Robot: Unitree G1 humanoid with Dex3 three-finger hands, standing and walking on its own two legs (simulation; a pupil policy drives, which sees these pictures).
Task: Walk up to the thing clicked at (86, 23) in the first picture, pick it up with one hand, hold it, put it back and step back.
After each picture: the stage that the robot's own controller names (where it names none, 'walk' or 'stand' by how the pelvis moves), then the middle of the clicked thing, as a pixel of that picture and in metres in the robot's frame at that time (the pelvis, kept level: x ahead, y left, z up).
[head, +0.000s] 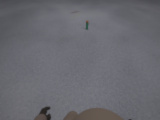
stand; (87, 25) +2.36 +0.17 -0.66
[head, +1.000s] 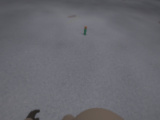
walk; (85, 30) +2.22 +0.13 -0.65
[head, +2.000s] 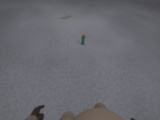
walk; (83, 39) +1.55 +0.14 -0.65
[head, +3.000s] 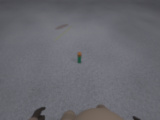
walk; (79, 58) +1.01 +0.17 -0.65
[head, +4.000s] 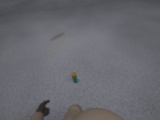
walk; (74, 77) +0.60 +0.26 -0.63
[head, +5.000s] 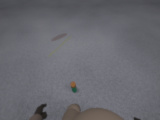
stand; (73, 87) +0.43 +0.22 -0.62
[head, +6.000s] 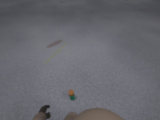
stand; (71, 95) +0.39 +0.21 -0.66
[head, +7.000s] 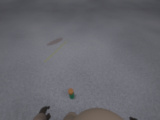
stand; (71, 94) +0.39 +0.21 -0.66
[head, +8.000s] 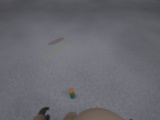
stand; (71, 93) +0.39 +0.20 -0.66
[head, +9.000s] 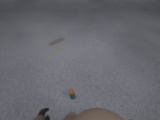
stand; (72, 94) +0.38 +0.20 -0.66
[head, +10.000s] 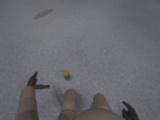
go down; (66, 75) +0.41 +0.23 -0.52
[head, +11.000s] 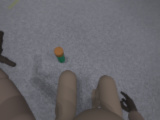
go down; (60, 56) +0.45 +0.27 -0.27
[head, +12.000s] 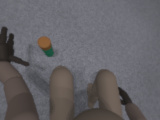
close in; (47, 48) +0.44 +0.30 -0.20
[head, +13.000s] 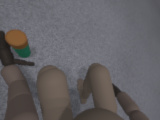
close; (21, 47) +0.42 +0.33 -0.15
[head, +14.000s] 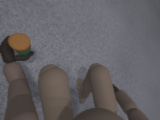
lift; (23, 48) +0.40 +0.32 -0.16
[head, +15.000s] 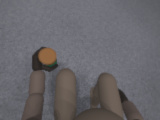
lift; (50, 60) +0.34 +0.27 -0.04
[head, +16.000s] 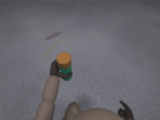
hold; (65, 69) +0.32 +0.17 +0.08
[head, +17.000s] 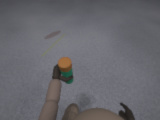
hold; (67, 72) +0.32 +0.16 +0.03
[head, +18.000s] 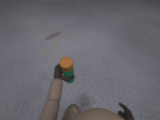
hold; (68, 72) +0.32 +0.16 +0.03
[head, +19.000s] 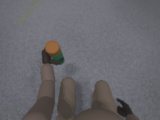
crouch; (57, 55) +0.42 +0.22 -0.05
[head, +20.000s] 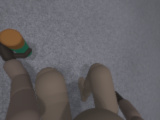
lower; (20, 46) +0.42 +0.32 -0.17
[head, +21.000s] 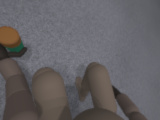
lower; (14, 45) +0.43 +0.33 -0.16
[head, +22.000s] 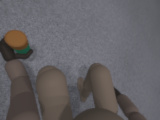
lower; (22, 47) +0.41 +0.32 -0.16
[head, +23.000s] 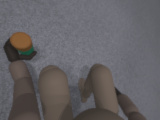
lower; (26, 48) +0.40 +0.32 -0.16
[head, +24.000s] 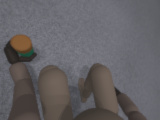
rest; (26, 50) +0.39 +0.31 -0.16
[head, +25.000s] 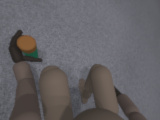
withdraw; (30, 50) +0.40 +0.30 -0.16
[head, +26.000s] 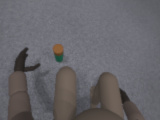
stand; (58, 54) +0.43 +0.26 -0.22
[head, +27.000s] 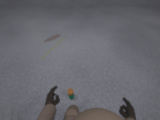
stand; (71, 94) +0.36 +0.19 -0.58
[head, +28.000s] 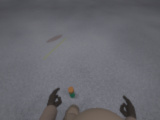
stand; (71, 92) +0.39 +0.20 -0.60
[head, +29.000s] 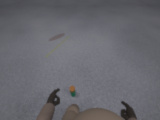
stand; (72, 91) +0.39 +0.20 -0.61
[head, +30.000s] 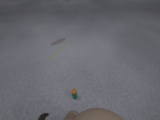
walk; (74, 94) +0.40 +0.19 -0.65
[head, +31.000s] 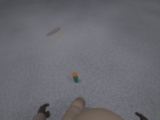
walk; (75, 77) +0.53 +0.23 -0.64
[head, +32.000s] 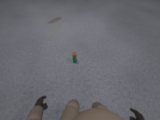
walk; (74, 58) +0.85 +0.24 -0.63
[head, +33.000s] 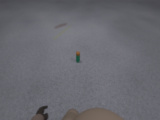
stand; (78, 57) +1.01 +0.22 -0.64
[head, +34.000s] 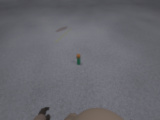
stand; (78, 59) +1.01 +0.22 -0.66
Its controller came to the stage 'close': yes
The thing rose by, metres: 0.68
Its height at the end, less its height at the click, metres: +0.00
